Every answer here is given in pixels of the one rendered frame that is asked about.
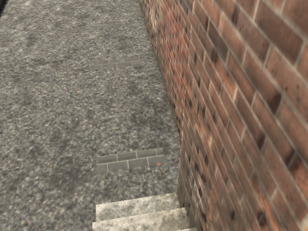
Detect stairs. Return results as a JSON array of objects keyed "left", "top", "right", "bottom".
[{"left": 92, "top": 192, "right": 197, "bottom": 231}]

